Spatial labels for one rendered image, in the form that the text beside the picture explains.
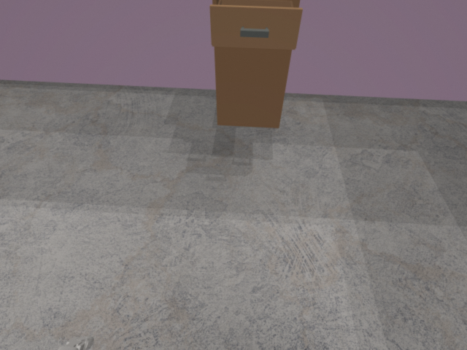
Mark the drawer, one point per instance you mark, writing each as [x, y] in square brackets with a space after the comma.
[280, 17]

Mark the handle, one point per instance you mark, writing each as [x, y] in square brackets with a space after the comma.
[253, 32]

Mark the cabinet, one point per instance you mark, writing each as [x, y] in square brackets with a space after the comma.
[250, 84]

